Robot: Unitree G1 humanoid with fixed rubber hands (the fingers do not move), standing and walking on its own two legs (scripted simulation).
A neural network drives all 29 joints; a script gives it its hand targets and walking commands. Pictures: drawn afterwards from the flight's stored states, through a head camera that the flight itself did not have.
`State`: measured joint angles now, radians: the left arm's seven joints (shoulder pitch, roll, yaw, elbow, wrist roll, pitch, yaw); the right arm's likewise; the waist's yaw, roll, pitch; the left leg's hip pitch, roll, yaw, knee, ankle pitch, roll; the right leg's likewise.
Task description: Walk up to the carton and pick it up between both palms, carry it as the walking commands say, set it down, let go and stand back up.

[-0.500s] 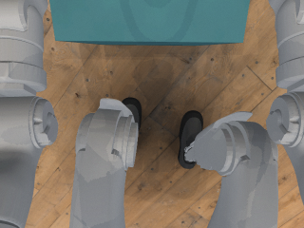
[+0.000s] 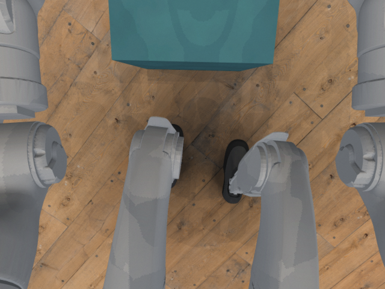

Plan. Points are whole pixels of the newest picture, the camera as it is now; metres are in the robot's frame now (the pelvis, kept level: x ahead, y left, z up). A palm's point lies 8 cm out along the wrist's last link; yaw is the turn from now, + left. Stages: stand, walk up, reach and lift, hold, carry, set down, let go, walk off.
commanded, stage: set down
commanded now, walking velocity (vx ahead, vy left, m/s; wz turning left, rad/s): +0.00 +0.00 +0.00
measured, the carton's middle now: (194, 15) +0.55 +0.08 -0.33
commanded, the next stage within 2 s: let go in 0.70 s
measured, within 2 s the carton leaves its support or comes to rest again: neither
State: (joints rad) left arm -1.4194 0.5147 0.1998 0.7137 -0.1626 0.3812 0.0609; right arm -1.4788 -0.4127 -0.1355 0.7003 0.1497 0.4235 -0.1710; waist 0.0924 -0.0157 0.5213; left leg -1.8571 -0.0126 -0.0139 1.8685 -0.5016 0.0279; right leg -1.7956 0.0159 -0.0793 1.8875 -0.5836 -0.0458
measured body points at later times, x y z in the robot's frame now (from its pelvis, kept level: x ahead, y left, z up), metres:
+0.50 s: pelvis +0.01 +0.00 +0.13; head +0.36 +0.05 +0.39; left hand +0.56 +0.30 +0.04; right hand +0.61 -0.13 +0.04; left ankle +0.13 +0.11 -0.44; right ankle +0.11 -0.10 -0.44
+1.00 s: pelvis +0.08 -0.01 +0.20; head +0.34 +0.02 +0.57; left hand +0.49 +0.30 +0.11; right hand +0.53 -0.18 +0.10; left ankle +0.13 +0.11 -0.44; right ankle +0.11 -0.10 -0.44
